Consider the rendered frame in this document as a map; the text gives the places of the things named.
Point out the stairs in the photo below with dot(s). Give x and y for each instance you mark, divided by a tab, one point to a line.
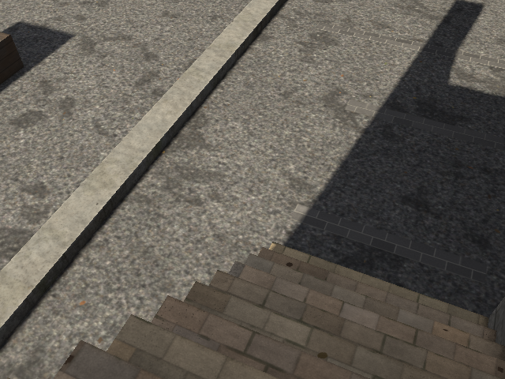
285	314

